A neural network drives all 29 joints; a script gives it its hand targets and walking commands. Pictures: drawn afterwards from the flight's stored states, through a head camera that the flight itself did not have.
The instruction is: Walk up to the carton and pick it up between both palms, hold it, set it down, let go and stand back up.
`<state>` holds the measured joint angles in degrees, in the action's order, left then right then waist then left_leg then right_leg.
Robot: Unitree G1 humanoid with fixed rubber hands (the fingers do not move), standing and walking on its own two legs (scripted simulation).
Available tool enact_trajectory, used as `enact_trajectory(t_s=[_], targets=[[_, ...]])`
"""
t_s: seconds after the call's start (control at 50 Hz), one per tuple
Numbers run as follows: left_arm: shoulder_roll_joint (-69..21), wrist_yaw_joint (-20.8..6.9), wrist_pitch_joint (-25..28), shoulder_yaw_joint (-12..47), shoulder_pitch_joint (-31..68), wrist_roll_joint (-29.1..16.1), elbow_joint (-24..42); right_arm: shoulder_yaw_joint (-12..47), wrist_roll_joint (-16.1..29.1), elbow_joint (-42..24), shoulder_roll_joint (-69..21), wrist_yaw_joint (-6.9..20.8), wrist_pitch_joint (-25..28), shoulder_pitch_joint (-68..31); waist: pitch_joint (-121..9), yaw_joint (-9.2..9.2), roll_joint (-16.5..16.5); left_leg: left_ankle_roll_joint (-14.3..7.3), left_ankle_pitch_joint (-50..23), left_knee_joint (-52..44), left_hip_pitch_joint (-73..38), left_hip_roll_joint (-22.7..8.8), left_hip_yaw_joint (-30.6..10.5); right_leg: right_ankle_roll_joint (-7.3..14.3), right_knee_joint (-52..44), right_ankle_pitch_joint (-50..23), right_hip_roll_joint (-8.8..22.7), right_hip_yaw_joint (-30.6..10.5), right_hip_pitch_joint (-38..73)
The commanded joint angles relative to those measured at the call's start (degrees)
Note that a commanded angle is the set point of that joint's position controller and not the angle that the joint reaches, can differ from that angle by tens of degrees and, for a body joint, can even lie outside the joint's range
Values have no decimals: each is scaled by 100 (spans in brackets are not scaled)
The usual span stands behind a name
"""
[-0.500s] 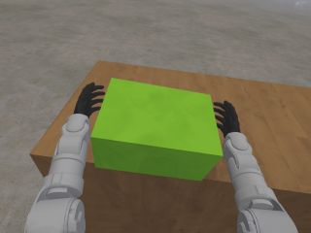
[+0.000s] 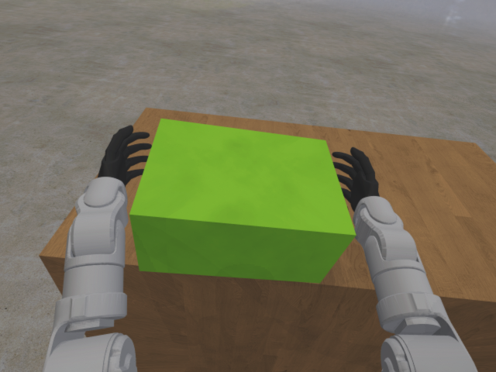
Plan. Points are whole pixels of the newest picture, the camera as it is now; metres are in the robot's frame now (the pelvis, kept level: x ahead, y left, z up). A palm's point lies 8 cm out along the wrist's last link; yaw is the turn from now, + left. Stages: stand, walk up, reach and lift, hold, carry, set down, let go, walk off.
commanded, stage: reach and lift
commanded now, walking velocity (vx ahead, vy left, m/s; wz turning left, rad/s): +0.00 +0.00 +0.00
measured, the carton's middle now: (240, 200) +0.38 +0.01 +0.12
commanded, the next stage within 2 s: hold in 1.16 s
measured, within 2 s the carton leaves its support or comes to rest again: neither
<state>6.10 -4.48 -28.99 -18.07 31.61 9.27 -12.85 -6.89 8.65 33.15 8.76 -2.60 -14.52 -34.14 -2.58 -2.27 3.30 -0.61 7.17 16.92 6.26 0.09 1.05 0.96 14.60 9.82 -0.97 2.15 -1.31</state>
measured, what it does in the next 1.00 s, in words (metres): stands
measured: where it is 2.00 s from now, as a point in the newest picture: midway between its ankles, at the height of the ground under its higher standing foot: outside the picture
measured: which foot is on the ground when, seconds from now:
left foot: down 0.00-1.00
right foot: down 0.00-1.00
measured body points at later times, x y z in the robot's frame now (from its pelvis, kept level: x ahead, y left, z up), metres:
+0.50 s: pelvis -0.01 +0.00 +0.00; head -0.06 +0.02 +0.45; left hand +0.37 +0.20 +0.21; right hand +0.37 -0.19 +0.20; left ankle +0.03 +0.11 -0.75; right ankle -0.02 -0.11 -0.75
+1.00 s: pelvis +0.00 +0.00 +0.00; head -0.05 +0.02 +0.45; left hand +0.37 +0.20 +0.22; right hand +0.37 -0.19 +0.21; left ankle +0.03 +0.11 -0.75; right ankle -0.02 -0.11 -0.75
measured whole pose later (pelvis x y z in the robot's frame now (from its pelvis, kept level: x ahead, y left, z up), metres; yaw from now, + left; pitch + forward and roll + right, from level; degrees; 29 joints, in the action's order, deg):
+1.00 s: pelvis +0.00 +0.00 +0.00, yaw -1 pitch -4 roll +0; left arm 5.7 -6.5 -43.2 -21.3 33.5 11.0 -2.5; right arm -4.9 13.3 25.6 11.0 -4.5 -28.5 -39.3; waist -4.0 -3.7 2.3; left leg -0.5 7.6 17.2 5.7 -0.3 1.8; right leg 1.1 14.7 9.8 -1.4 1.4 -0.9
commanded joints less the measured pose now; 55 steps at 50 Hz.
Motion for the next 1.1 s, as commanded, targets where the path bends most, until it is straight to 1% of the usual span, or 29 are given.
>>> enact_trajectory(t_s=[0.0,0.16,0.26,0.3,0.48,0.76,0.9,1.08], targets=[[-2229,-736,-296,2360,2682,-533,760,1814,488,-1829,-2102,682,102,-3781,-1732,-63,-448,226,-1454,76,-1287,105,79,-154,-184,-1221,-136,79,-268],[-2078,-777,-832,2249,2674,-584,1242,1916,817,-2143,-2036,635,-503,-3805,-1704,-98,-429,190,-1221,9,-1155,120,94,-156,-192,-1318,-112,-21,-231],[-2006,-875,-981,2070,2936,-533,1091,1793,761,-2057,-2077,650,-736,-3968,-1499,-75,-424,115,-607,-160,-881,109,114,-157,-257,-907,-40,-79,-339],[-2024,-894,-995,2074,3035,-545,1085,1755,739,-2046,-2103,670,-761,-4051,-1559,-71,-449,104,-543,-168,-890,103,111,-146,-259,-840,-38,-84,-353],[-2039,-971,-1058,1963,3168,-549,942,1713,731,-1959,-2105,645,-842,-4203,-1685,-97,-356,75,-668,-124,-942,106,109,-157,-234,-957,-55,-102,-244],[-1961,-934,-1246,2068,3115,-611,1419,1783,983,-2249,-1888,598,-988,-4119,-1753,-162,-528,256,-1316,63,-1174,97,50,-102,-150,-1362,-146,-47,-180],[-1904,-927,-1342,2056,3133,-612,1519,1811,1053,-2311,-1827,581,-1075,-4139,-1749,-161,-529,266,-1306,63,-1156,94,50,-108,-144,-1426,-139,-61,-163],[-1862,-973,-1400,1970,3282,-604,1404,1829,1069,-2257,-1878,540,-1153,-4290,-1752,-143,-436,198,-1112,10,-1023,108,74,-144,-150,-1426,-104,-111,-85]])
